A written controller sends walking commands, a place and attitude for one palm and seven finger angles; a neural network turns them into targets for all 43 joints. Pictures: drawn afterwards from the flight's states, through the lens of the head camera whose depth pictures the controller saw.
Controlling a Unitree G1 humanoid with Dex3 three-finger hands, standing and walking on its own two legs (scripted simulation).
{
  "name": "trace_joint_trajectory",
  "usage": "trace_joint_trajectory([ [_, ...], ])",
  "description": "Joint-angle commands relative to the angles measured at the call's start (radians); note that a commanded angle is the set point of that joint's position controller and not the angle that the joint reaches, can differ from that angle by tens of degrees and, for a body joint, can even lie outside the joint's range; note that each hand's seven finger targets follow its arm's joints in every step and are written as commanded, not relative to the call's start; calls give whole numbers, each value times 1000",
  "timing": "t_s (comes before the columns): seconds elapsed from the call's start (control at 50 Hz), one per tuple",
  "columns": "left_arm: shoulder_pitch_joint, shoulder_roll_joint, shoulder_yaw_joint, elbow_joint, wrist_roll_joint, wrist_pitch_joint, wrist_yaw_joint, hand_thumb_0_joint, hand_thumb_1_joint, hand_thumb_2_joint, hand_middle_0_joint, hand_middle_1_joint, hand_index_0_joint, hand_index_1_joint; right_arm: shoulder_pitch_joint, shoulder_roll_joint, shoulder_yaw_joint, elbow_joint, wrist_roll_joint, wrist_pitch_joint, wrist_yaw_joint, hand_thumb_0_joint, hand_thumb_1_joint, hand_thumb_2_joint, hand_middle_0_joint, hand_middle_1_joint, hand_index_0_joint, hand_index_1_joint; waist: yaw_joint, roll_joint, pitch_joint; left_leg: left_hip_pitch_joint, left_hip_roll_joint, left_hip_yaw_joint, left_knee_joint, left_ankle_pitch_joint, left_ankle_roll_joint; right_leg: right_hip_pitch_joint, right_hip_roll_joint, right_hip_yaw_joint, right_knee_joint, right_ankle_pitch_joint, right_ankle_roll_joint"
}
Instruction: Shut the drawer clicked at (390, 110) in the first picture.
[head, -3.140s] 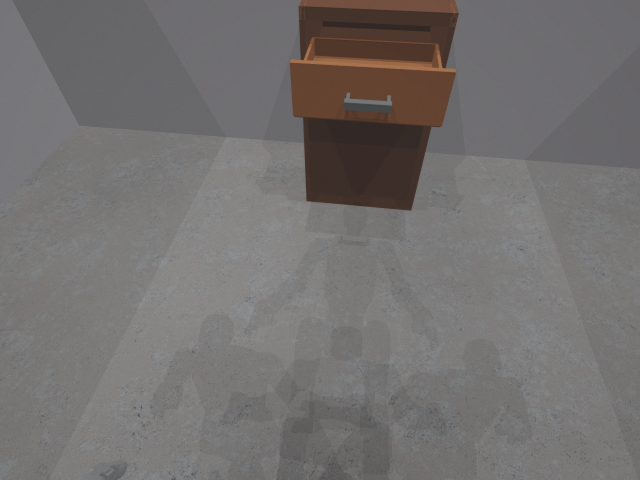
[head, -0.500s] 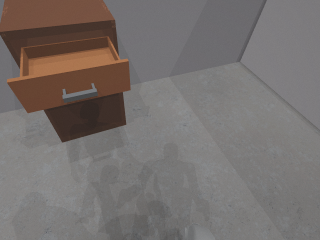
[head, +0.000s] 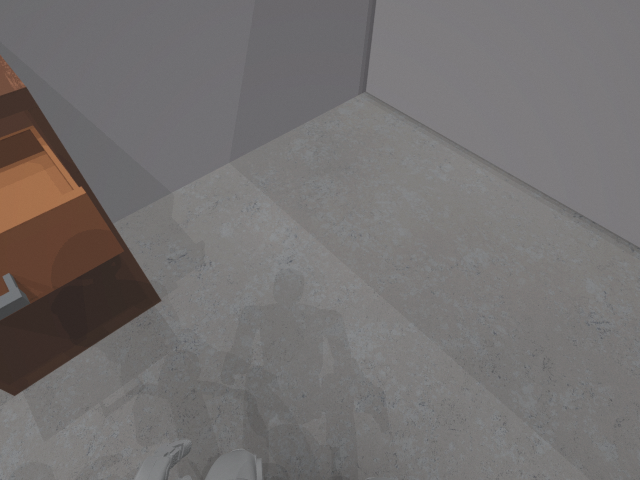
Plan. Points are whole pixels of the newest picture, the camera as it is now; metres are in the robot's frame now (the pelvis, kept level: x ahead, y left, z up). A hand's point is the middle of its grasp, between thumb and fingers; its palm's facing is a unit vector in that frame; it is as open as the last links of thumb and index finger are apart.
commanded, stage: turn to face it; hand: left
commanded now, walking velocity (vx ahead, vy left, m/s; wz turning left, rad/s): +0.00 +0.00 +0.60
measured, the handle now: out of the picture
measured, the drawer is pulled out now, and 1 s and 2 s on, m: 0.30 0.30 0.30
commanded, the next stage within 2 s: take the last steps up to it in 1.14 s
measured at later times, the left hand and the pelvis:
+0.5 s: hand out of the picture +0.04 +0.23 -0.16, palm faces +0.30 -0.91 -0.28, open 7.4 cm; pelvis +0.04 +0.00 +0.01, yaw +15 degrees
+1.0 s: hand out of the picture -0.09 +0.18 -0.19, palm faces +0.58 -0.78 -0.22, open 7.4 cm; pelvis +0.01 +0.00 -0.01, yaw +33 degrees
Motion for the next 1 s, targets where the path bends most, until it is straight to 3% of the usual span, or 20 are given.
trace_joint_trajectory([
  [0.0,38,119,29,-35,6,-20,14,0,900,900,-200,-300,-200,-300,164,-24,-4,36,0,-1,3,0,-900,-900,200,300,200,300,32,-134,-130,207,-49,12,-248,27,13,3,-247,120,-256,70,-89],
  [0.08,84,114,36,-8,-5,0,17,0,900,900,-200,-300,-200,-300,111,-44,-9,33,0,-5,7,0,-900,-900,200,300,200,300,53,-93,-41,338,-59,14,-528,155,21,-55,-257,85,-180,-117,-17],
  [0.1,111,92,37,-11,-5,10,15,0,900,900,-200,-300,-200,-300,109,-84,-16,23,-3,-7,10,0,-900,-900,200,300,200,300,63,36,-26,328,-6,-97,-609,207,52,-76,-210,54,-92,-182,23],
  [0.14,139,56,34,-38,-9,16,11,0,900,900,-200,-300,-200,-300,89,-194,-36,-18,-15,-6,6,0,-900,-900,200,300,200,300,74,289,-2,215,212,-454,-814,284,202,-85,-75,-41,173,-281,103],
  [0.16,106,74,43,-38,-2,16,15,0,900,900,-200,-300,-200,-300,82,-189,-42,-16,-18,-9,-3,0,-900,-900,200,300,200,300,49,309,-29,228,210,-501,-870,292,247,-111,-63,13,362,-375,100],
  [0.26,110,84,58,-30,-4,11,6,0,900,900,-200,-300,-200,-300,11,-190,-56,-49,-8,-14,-9,0,-900,-900,200,300,200,300,66,108,-144,394,106,-311,-774,483,232,-183,-90,85,503,-258,126],
  [0.34,77,84,58,-47,-8,15,8,0,900,900,-200,-300,-200,-300,42,-213,-74,-47,-7,-3,-5,0,-900,-900,200,300,200,300,33,130,-174,459,95,-348,-746,544,245,-162,-71,80,386,-291,142],
  [0.42,107,90,57,-56,-15,16,12,0,900,900,-200,-300,-200,-300,8,-248,-90,-65,-8,10,1,0,-900,-900,200,300,200,300,40,155,-197,430,71,-397,-719,550,238,-77,-45,81,251,-280,137],
  [0.5,229,132,66,-41,-16,8,20,0,900,900,-200,-300,-200,-300,-85,-244,-98,-108,2,25,14,0,-900,-900,200,300,200,300,108,136,-193,225,-9,-400,-655,358,166,200,-42,67,-93,-74,126],
  [0.52,266,196,78,-42,-4,1,27,0,900,900,-200,-300,-200,-300,-91,-197,-93,-125,11,28,21,0,-900,-900,200,300,200,300,128,-33,-181,47,-89,-323,-527,148,102,340,-186,196,-250,-120,86],
  [0.54,244,299,92,-62,13,-4,30,0,900,900,-200,-300,-200,-300,-107,-134,-82,-159,11,27,27,0,-900,-900,200,300,200,300,135,-329,-119,-133,-230,-102,-279,-152,13,340,-473,470,-331,-100,-23],
  [0.56,205,296,81,-91,5,2,29,0,900,900,-200,-300,-200,-300,-123,-182,-91,-160,-9,29,29,0,-900,-900,200,300,200,300,127,-250,-91,-90,-179,-144,-81,-185,27,164,-526,438,-314,-97,-70],
  [0.64,84,190,54,-120,6,-11,26,0,900,900,-200,-300,-200,-300,-91,-167,-87,-108,-6,44,50,0,-900,-900,200,300,200,300,52,-190,-17,-78,-124,-82,128,-6,-1,115,-345,147,-220,170,-27],
  [0.8,252,251,63,-74,16,-5,24,0,900,900,-200,-300,-200,-300,-241,-130,-50,-150,2,42,51,0,-900,-900,200,300,200,300,142,-207,-62,35,-128,19,-198,-85,-5,255,-383,66,-131,478,-52],
  [0.86,247,265,71,-65,19,0,23,0,900,900,-200,-300,-200,-300,-218,-127,-44,-146,7,31,46,0,-900,-900,200,300,200,300,137,-249,-90,143,-146,53,-374,-83,14,265,-384,42,-77,539,-36],
  [0.9,224,264,74,-59,8,2,19,0,900,900,-200,-300,-200,-300,-137,-149,-47,-126,4,20,40,0,-900,-900,200,300,200,300,88,-225,-138,300,-159,68,-592,80,31,238,-349,-17,36,532,22],
  [0.92,218,243,70,-67,-2,3,14,0,900,900,-200,-300,-200,-300,-71,-204,-61,-111,-1,9,36,0,-900,-900,200,300,200,300,50,-113,-203,507,-84,5,-694,295,66,118,-324,-53,190,423,74],
  [0.94,201,176,56,-109,-6,7,6,0,900,900,-200,-300,-200,-300,0,-324,-89,-108,-5,1,32,0,-900,-900,200,300,200,300,12,211,-242,696,204,-346,-702,696,193,-177,-182,-92,422,-211,151],
  [0.96,160,151,40,-129,1,17,14,0,900,900,-200,-300,-200,-300,50,-366,-93,-91,7,9,24,0,-900,-900,200,300,200,300,-2,243,-238,643,304,-397,-696,972,293,-243,-158,10,548,-482,153],
  [0.98,127,159,43,-107,0,29,25,0,900,900,-200,-300,-200,-300,45,-326,-83,-76,6,4,10,0,-900,-900,200,300,200,300,-2,243,-234,587,255,-354,-694,934,290,-226,-160,84,599,-444,148],
])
